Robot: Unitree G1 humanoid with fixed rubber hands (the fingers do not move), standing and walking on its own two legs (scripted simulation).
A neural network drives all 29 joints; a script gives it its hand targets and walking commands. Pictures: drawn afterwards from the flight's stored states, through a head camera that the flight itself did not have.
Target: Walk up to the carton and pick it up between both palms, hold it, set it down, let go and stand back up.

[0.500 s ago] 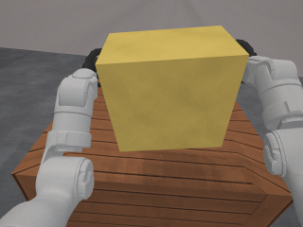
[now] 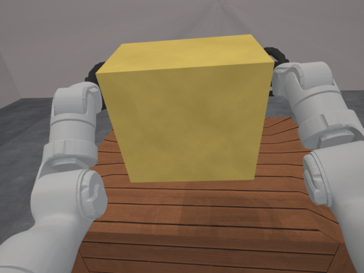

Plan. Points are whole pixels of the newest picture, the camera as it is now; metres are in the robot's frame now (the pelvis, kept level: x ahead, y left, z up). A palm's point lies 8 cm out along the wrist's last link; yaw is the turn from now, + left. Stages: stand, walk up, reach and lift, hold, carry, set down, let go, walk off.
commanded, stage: hold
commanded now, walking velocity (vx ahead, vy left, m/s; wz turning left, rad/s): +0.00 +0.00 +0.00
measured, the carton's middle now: (188, 111) +0.38 +0.00 +0.27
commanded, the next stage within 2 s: none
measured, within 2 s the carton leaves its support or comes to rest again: neither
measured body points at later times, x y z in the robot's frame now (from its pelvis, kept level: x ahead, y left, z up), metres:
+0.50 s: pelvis -0.01 +0.03 +0.00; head -0.09 +0.08 +0.44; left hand +0.38 +0.22 +0.28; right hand +0.38 -0.16 +0.33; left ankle +0.02 +0.15 -0.75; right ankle -0.01 -0.11 -0.75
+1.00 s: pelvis +0.00 +0.00 +0.00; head -0.11 -0.04 +0.43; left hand +0.37 +0.17 +0.32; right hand +0.38 -0.21 +0.32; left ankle +0.02 +0.15 -0.75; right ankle -0.01 -0.11 -0.75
